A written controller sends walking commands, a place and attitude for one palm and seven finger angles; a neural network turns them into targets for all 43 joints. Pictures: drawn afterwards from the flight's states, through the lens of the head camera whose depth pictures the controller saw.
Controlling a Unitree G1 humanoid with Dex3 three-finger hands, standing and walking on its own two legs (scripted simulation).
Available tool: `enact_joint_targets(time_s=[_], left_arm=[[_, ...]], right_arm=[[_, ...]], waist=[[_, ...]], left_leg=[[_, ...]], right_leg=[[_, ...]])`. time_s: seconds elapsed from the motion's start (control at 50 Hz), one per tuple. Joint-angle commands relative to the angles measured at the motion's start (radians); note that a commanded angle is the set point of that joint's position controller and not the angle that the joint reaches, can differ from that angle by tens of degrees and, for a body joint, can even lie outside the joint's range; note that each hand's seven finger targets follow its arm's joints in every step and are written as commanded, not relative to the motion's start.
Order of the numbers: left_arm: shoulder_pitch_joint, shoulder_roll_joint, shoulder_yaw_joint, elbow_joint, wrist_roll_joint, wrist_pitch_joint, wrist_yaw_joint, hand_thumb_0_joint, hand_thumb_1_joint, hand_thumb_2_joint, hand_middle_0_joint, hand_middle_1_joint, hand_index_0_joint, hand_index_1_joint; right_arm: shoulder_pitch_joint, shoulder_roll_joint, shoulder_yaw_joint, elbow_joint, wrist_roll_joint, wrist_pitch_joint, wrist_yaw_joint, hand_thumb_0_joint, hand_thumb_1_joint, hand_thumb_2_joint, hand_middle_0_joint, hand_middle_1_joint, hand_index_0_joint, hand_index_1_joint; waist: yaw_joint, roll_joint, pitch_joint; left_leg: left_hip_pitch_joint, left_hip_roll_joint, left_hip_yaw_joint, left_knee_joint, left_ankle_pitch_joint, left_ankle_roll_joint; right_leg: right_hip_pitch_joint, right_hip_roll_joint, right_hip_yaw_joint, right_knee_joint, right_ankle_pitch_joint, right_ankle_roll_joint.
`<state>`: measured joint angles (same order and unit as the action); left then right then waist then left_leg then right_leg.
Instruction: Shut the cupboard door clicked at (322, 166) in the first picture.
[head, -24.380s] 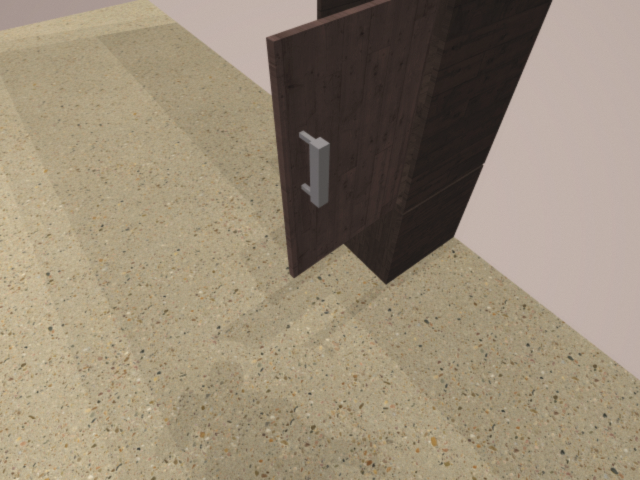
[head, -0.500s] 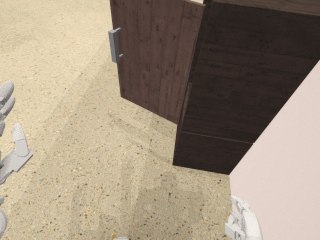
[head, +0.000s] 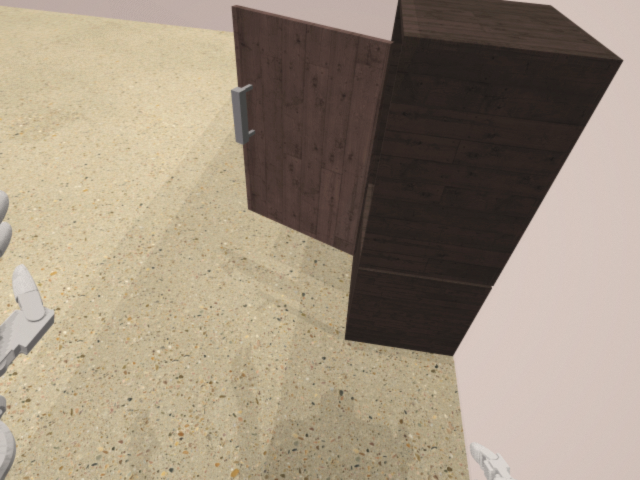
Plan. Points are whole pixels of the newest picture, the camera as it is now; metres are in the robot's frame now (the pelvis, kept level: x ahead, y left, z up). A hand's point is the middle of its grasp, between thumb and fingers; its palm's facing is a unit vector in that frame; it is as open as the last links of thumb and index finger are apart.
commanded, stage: stop stepping back and stand still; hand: left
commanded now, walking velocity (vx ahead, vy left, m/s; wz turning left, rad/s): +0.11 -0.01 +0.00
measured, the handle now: (245, 113) +0.97 +0.21 +0.01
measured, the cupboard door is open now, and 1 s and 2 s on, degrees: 68 68 68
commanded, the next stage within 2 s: let the arm hang, fingers relaxed in 0.52 s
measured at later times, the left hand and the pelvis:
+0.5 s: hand (20, 353) +0.19 +0.27 +0.17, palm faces +0.43 -0.80 -0.42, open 7.5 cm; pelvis -0.03 +0.02 -0.01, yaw -1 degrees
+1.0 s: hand out of the picture +0.06 +0.20 -0.16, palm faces +0.06 -0.98 -0.16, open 6.8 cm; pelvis -0.02 +0.02 +0.00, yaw +2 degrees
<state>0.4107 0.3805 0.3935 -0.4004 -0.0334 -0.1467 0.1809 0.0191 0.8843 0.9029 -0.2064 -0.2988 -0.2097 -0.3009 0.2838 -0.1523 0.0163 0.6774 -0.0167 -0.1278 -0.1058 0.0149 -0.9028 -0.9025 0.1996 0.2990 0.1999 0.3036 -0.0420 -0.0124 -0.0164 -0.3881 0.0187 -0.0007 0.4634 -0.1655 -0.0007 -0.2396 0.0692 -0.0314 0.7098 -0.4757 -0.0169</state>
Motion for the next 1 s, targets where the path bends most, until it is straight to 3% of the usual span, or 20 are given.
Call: enact_joint_targets(time_s=[0.0,0.04,0.1,0.2,0.28,0.32,0.34,0.36,0.4,0.44,0.5,0.56,0.58,0.6,0.66,0.7,0.74,0.8,0.88,0.98], left_arm=[[0.176,0.25,0.174,-0.313,-0.002,-0.092,-0.001,0.0,0.9,0.9,-0.2,-0.3,-0.2,-0.3],[0.19,0.278,0.199,-0.373,-0.012,-0.079,-0.005,0.0,0.9,0.9,-0.2,-0.3,-0.2,-0.3],[0.106,0.248,0.187,-0.245,-0.018,-0.08,-0.011,0.0,0.9,0.9,-0.2,-0.3,-0.2,-0.3],[-0.085,0.206,0.094,-0.071,-0.004,-0.085,0.009,0.0,0.9,0.9,-0.2,-0.3,-0.2,-0.3],[-0.118,0.17,0.04,-0.136,0.018,-0.082,0.028,0.0,0.9,0.9,-0.2,-0.3,-0.2,-0.3],[-0.109,0.179,0.041,-0.258,0.012,-0.087,0.028,0.0,0.9,0.9,-0.2,-0.3,-0.2,-0.3],[-0.111,0.187,0.054,-0.344,0.01,-0.098,0.032,0.0,0.9,0.9,-0.2,-0.3,-0.2,-0.3],[-0.112,0.223,0.089,-0.382,0.013,-0.11,0.036,0.0,0.9,0.9,-0.2,-0.3,-0.2,-0.3],[-0.034,0.319,0.195,-0.374,0.01,-0.113,0.027,0.0,0.9,0.9,-0.2,-0.3,-0.2,-0.3],[0.017,0.251,0.163,-0.402,0.013,-0.1,0.025,0.0,0.9,0.9,-0.2,-0.3,-0.2,-0.3],[0.103,0.257,0.196,-0.322,0.009,-0.1,0.026,0.0,0.9,0.9,-0.2,-0.3,-0.2,-0.3],[0.13,0.238,0.192,-0.225,-0.006,-0.092,0.027,0.0,0.9,0.9,-0.2,-0.3,-0.2,-0.3],[0.143,0.227,0.184,-0.209,-0.004,-0.097,0.028,0.0,0.9,0.9,-0.2,-0.3,-0.2,-0.3],[0.019,0.044,-0.245,0.46,0.086,0.063,-0.115,0.0,0.9,0.9,-0.2,-0.3,-0.2,-0.3],[-0.02,-0.047,-0.269,0.498,0.062,0.146,-0.172,0.0,0.9,0.9,-0.2,-0.3,-0.2,-0.3],[-0.096,-0.046,-0.31,0.591,0.05,0.154,-0.17,0.0,0.9,0.9,-0.2,-0.3,-0.2,-0.3],[-0.083,-0.053,-0.335,0.693,0.048,0.152,-0.172,0.0,0.9,0.9,-0.2,-0.3,-0.2,-0.3],[-0.129,0.006,-0.33,0.862,0.065,0.136,-0.172,0.0,0.9,0.9,-0.2,-0.3,-0.2,-0.3],[-0.154,-0.026,-0.351,1.082,0.046,0.139,-0.161,0.0,0.9,0.9,-0.2,-0.3,-0.2,-0.3],[-0.119,-0.064,-0.347,1.244,0.047,0.137,-0.154,0.0,0.9,0.9,-0.2,-0.3,-0.2,-0.3]], right_arm=[[-0.13,-0.145,-0.055,-0.193,0.003,-0.062,0.028,0.0,-0.9,-0.9,0.2,0.3,0.2,0.3],[-0.135,-0.155,-0.067,-0.183,0.003,-0.007,0.04,0.0,-0.9,-0.9,0.2,0.3,0.2,0.3],[-0.109,-0.157,-0.057,-0.152,0.002,0.009,0.047,0.0,-0.9,-0.9,0.2,0.3,0.2,0.3],[-0.165,-0.161,-0.046,-0.159,0.015,-0.011,-0.003,0.0,-0.9,-0.9,0.2,0.3,0.2,0.3],[-0.123,-0.164,-0.052,-0.162,0.005,-0.044,-0.012,0.0,-0.9,-0.9,0.2,0.3,0.2,0.3],[-0.108,-0.193,-0.066,-0.18,0.01,-0.053,-0.012,0.0,-0.9,-0.9,0.2,0.3,0.2,0.3],[-0.12,-0.216,-0.071,-0.198,0.014,-0.053,-0.008,0.0,-0.9,-0.9,0.2,0.3,0.2,0.3],[-0.12,-0.201,-0.064,-0.204,0.016,-0.057,0.001,0.0,-0.9,-0.9,0.2,0.3,0.2,0.3],[-0.121,-0.185,-0.067,-0.165,0.003,-0.063,0.008,0.0,-0.9,-0.9,0.2,0.3,0.2,0.3],[-0.139,-0.173,-0.057,-0.178,0.007,-0.062,0.026,0.0,-0.9,-0.9,0.2,0.3,0.2,0.3],[-0.133,-0.177,-0.057,-0.184,0.021,-0.054,0.038,0.0,-0.9,-0.9,0.2,0.3,0.2,0.3],[-0.109,-0.161,-0.074,-0.192,0.032,-0.024,0.052,0.0,-0.9,-0.9,0.2,0.3,0.2,0.3],[-0.118,-0.164,-0.078,-0.191,0.032,-0.014,0.054,0.0,-0.9,-0.9,0.2,0.3,0.2,0.3],[-0.21,-0.244,-0.093,-0.037,0.014,-0.054,0.14,0.0,-0.9,-0.9,0.2,0.3,0.2,0.3],[-0.03,-0.131,-0.042,-0.035,0.025,0.094,0.118,0.0,-0.9,-0.9,0.2,0.3,0.2,0.3],[0.005,-0.156,-0.038,-0.02,0.011,0.115,0.124,0.0,-0.9,-0.9,0.2,0.3,0.2,0.3],[-0.044,-0.233,-0.044,-0.029,-0.01,0.113,0.119,0.0,-0.9,-0.9,0.2,0.3,0.2,0.3],[-0.105,-0.217,-0.037,0.002,-0.018,0.128,0.109,0.0,-0.9,-0.9,0.2,0.3,0.2,0.3],[-0.066,-0.156,-0.015,0.133,-0.012,0.134,0.101,0.0,-0.9,-0.9,0.2,0.3,0.2,0.3],[-0.038,-0.122,-0.024,0.219,-0.013,0.139,0.09,0.0,-0.9,-0.9,0.2,0.3,0.2,0.3]], waist=[[0.054,0.148,-0.129],[0.048,-0.201,-0.053],[0.015,-0.099,-0.014],[0.024,-0.11,0.089],[0.043,-0.097,-0.017],[0.026,0.056,-0.061],[0.027,0.217,-0.085],[0.032,0.219,-0.08],[0.033,0.242,-0.091],[0.033,0.316,-0.014],[0.038,0.209,-0.023],[0.033,-0.152,-0.069],[0.038,-0.129,-0.062],[0.024,-0.083,0.013],[0.001,-0.121,-0.017],[-0.014,-0.166,-0.03],[0.025,-0.112,-0.065],[0.034,-0.217,-0.062],[0.026,0.095,-0.059],[0.039,0.206,-0.032]], left_leg=[[-0.042,0.036,0.015,-0.119,-0.428,-0.023],[-0.129,-0.055,0.035,0.497,-0.233,-0.039],[-0.235,0.008,-0.039,0.682,-0.176,-0.041],[-0.077,0.032,0.048,0.31,-0.193,0.005],[0.16,-0.013,0.129,0.013,-0.198,0.033],[0.313,0.083,-0.009,-0.108,-0.22,0.072],[0.394,0.226,-0.217,-0.132,-0.136,0.124],[0.407,0.32,-0.319,-0.161,0.037,0.152],[0.325,0.319,-0.254,-0.184,0.065,0.158],[0.157,0.272,-0.128,-0.153,0.032,0.13],[0.001,0.159,0.044,0.014,-0.088,0.049],[-0.148,-0.01,0.079,0.423,-0.342,-0.018],[-0.167,0.005,0.022,0.531,-0.354,-0.015],[-0.296,0.147,-0.061,0.547,-0.414,0.008],[-0.016,0.024,0.053,0.258,-0.25,-0.023],[0.123,0.014,0.046,0.109,0.022,-0.015],[0.145,0.135,-0.103,0.081,0.262,0.048],[0.106,0.056,-0.015,0.131,0.034,0.013],[0.181,0.079,-0.011,0.014,0.088,0.008],[0.142,0.081,-0.005,-0.055,-0.068,0.004]], right_leg=[[0.192,-0.027,-0.009,-0.308,-0.012,-0.045],[-0.102,-0.385,0.524,-0.592,-0.262,-0.179],[-0.174,-0.385,0.479,-0.584,-0.341,-0.187],[-0.19,-0.305,0.281,-0.531,-0.206,-0.122],[-0.092,-0.233,0.218,-0.421,-0.098,-0.1],[-0.164,-0.164,0.158,-0.218,-0.002,-0.046],[-0.263,-0.089,0.074,-0.039,0.093,-0.007],[-0.325,-0.071,-0.004,0.061,0.077,0.02],[-0.277,-0.084,0.008,0.111,0.036,0.031],[-0.126,-0.083,-0.018,-0.007,0.095,0.023],[0.126,-0.074,-0.009,-0.255,0.242,0.002],[0.154,-0.369,0.49,-0.443,0.291,-0.152],[0.152,-0.4,0.502,-0.467,0.349,-0.153],[0.146,-0.493,0.292,-0.274,0.765,-0.192],[-0.022,-0.289,0.052,-0.181,0.83,-0.128],[-0.084,-0.242,0.022,-0.145,0.643,-0.074],[-0.112,-0.181,0.021,-0.124,0.419,-0.015],[-0.046,-0.24,0.146,-0.309,0.361,-0.033],[-0.008,-0.2,0.102,-0.308,0.331,-0.035],[0.054,-0.191,0.103,-0.4,0.229,-0.046]])
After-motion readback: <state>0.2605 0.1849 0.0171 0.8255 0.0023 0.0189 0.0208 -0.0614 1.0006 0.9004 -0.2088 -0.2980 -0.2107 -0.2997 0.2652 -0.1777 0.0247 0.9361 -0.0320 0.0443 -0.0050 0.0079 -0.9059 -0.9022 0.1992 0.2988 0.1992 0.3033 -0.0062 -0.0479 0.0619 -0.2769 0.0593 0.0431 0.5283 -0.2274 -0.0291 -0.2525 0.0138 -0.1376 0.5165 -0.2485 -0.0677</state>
